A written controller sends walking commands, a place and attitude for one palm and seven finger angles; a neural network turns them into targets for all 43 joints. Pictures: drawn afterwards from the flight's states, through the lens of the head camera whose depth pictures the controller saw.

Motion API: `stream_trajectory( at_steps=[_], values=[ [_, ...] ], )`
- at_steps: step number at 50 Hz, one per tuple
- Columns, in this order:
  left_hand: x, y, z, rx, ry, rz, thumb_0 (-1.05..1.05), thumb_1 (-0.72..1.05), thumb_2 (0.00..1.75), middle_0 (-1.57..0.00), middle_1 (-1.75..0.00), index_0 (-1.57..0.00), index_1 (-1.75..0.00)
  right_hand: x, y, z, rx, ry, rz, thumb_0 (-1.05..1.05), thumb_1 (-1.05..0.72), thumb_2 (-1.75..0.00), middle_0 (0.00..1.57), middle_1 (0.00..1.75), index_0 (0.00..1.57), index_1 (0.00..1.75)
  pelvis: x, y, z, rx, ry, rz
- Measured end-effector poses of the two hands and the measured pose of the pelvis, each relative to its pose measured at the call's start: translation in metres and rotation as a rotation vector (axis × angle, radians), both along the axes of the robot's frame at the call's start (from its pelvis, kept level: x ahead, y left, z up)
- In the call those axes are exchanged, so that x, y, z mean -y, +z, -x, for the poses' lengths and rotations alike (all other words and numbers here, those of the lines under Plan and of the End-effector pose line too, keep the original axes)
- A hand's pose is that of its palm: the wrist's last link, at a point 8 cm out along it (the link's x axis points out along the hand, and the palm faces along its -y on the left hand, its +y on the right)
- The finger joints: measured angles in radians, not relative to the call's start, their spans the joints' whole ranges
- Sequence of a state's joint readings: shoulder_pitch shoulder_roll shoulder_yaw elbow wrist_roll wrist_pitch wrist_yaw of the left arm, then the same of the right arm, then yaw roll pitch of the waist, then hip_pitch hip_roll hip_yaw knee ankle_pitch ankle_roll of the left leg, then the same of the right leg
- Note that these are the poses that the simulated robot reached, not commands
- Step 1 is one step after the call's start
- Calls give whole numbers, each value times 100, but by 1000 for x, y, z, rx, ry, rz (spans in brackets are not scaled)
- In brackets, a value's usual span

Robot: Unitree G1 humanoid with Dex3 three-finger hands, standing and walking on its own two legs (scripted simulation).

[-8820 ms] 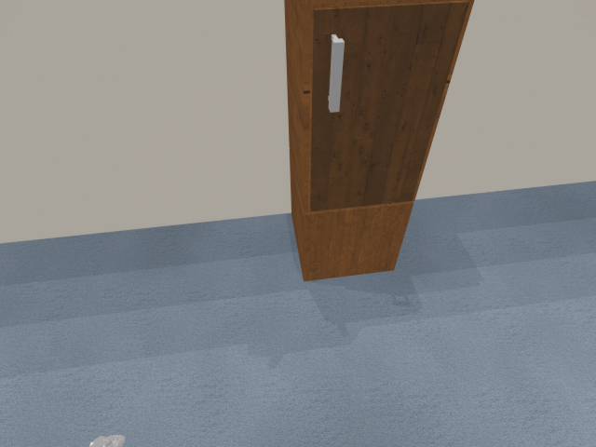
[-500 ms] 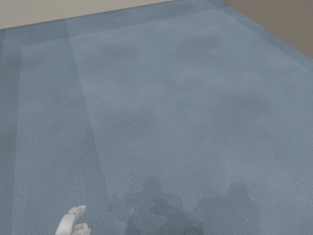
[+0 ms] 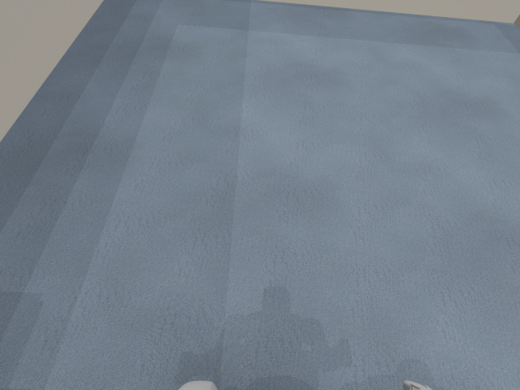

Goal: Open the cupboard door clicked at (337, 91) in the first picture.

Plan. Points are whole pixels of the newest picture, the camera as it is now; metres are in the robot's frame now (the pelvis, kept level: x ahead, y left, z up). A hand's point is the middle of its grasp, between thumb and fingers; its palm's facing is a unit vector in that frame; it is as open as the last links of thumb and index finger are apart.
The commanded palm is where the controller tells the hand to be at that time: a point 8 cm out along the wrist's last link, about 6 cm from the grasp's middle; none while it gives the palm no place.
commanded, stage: turn to face it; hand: left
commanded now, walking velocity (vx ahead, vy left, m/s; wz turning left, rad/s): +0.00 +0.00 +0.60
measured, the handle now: out of the picture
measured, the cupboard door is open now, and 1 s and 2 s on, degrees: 0 0 0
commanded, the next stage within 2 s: none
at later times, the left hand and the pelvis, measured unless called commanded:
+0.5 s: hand out of the picture +0.10 +0.22 -0.12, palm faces +0.27 -0.93 -0.26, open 7.4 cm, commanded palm none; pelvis +0.00 -0.02 +0.02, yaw +17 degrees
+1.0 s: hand out of the picture -0.13 +0.17 -0.16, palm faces +0.62 -0.74 -0.25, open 7.4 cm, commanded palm none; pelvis -0.03 -0.02 +0.01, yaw +37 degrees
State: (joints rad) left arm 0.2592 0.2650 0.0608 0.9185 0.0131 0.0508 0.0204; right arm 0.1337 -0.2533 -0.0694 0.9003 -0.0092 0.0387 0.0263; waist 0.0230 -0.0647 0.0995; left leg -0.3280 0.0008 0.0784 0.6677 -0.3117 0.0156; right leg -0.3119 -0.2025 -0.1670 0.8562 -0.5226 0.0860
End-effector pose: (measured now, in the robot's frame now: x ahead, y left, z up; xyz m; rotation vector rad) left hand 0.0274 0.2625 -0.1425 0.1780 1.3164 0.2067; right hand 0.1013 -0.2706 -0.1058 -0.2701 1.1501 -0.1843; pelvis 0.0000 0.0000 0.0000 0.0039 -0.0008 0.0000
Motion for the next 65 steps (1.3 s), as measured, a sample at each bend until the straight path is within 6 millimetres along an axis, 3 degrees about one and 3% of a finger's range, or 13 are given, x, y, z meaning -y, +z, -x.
stream_trajectory(
  at_steps=[3, 6, 14, 20, 26, 29, 33, 40, 45, 53, 56, 59, 65],
  values=[
    [-16, 4, 6, -24, 33, -7, 1, 91, 90, -20, -30, -20, -30, -17, 13, -15, 42, 37, 11, 0, -91, -90, 19, 30, 20, 30, -8, 7, -2, 1, 21, 22],
    [-25, 14, -2, 19, 55, -3, 1, 91, 90, -20, -30, -19, -30, -31, 20, -20, 41, 68, 12, 0, -91, -90, 20, 30, 21, 30, -15, 16, -2, 2, 61, 39],
    [-30, 36, -32, 183, 103, -18, 1, 91, 90, -20, -30, -19, -30, -53, 16, -12, -21, 128, -31, 0, -91, -90, 20, 30, 21, 30, -17, 24, -2, 3, 160, 39],
    [-18, 47, -46, 248, 127, -39, 1, 91, 90, -20, -30, -19, -30, -43, 4, 3, -81, 139, -59, 0, -90, -90, 20, 30, 21, 30, -4, 23, -1, -1, 229, 29],
    [8, 57, -44, 299, 163, -78, 1, 91, 90, -20, -30, -19, -30, -14, -16, 12, -149, 162, -77, 0, -90, -90, 20, 30, 21, 30, 23, 17, 0, -9, 304, 11],
    [23, 60, -27, 300, 190, -108, 1, 90, 90, -20, -30, -20, -30, 2, -26, 6, -164, 182, -84, 0, -91, -90, 20, 30, 21, 30, 37, 13, 1, 1, 336, -2],
    [39, 66, 11, 252, 264, -117, 1, 90, 90, -20, -30, -20, -30, 13, -23, -8, -168, 239, -82, 0, -91, -90, 20, 30, 21, 30, 45, 20, 2, 22, 401, -30],
    [58, 57, 77, 174, 410, -97, 1, 90, 90, -20, -30, -20, -30, 8, -16, -39, -172, 362, -54, 0, -91, -90, 19, 30, 20, 30, 48, 22, 7, 31, 507, -41],
    [65, 41, 130, 100, 516, -59, 1, 90, 90, -20, -30, -20, -30, -25, -9, -69, -146, 477, -25, 0, -91, -90, 19, 30, 20, 30, 39, 19, 16, 21, 578, -32],
    [54, 1, 220, -16, 695, 3, 1, 90, 90, -20, -30, -20, -30, -120, 4, -110, 19, 691, -5, 0, -91, -90, 19, 30, 20, 30, 9, 2, 41, 8, 679, 1],
    [46, 6, 232, -28, 727, 5, 1, 91, 90, -20, -30, -19, -30, -142, 17, -107, 54, 728, -11, 0, -91, -90, 19, 30, 20, 30, 3, 11, 45, 18, 704, 24],
    [36, 16, 232, 20, 748, -8, 1, 91, 90, -20, -30, -19, -30, -156, 23, -100, 51, 759, -16, 0, -91, -90, 20, 30, 21, 30, -1, 19, 49, 27, 740, 36],
    [20, 32, 220, 134, 781, -62, 1, 91, 90, -20, -30, -19, -30, -163, 21, -84, 6, 797, -37, 0, -91, -90, 20, 30, 21, 30, -2, 25, 52, 29, 809, 32]
  ],
)
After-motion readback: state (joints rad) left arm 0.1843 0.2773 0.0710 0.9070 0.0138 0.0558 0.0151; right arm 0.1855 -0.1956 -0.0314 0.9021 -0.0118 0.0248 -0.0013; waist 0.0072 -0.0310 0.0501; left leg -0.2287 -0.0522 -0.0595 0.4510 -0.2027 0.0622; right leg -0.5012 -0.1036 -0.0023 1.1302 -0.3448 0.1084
